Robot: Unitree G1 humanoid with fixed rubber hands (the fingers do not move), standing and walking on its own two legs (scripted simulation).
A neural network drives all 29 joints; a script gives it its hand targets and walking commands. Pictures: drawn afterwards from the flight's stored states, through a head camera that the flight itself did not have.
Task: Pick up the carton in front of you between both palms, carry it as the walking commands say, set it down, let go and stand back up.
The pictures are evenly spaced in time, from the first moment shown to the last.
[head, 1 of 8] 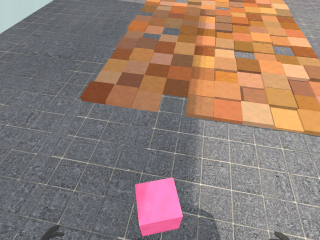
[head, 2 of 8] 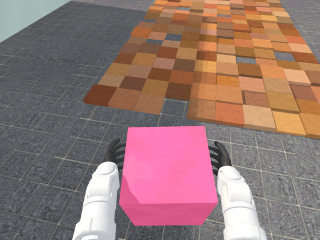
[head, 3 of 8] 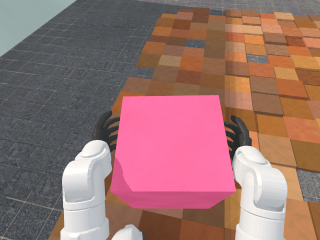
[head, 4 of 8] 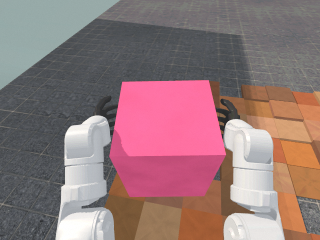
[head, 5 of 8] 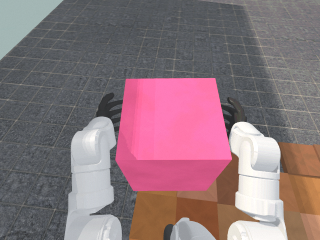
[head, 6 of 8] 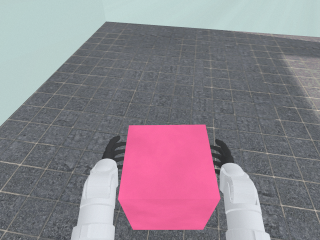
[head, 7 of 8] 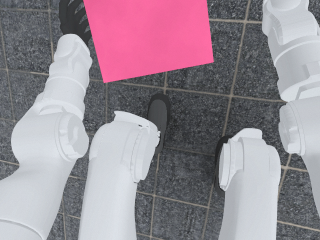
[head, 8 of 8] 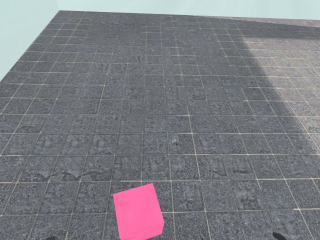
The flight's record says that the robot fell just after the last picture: no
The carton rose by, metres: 0.79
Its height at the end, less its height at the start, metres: +0.00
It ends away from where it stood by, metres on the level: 6.10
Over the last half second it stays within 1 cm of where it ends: yes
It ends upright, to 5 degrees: yes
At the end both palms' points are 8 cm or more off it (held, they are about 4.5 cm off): yes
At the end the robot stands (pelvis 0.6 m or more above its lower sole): yes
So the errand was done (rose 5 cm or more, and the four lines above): yes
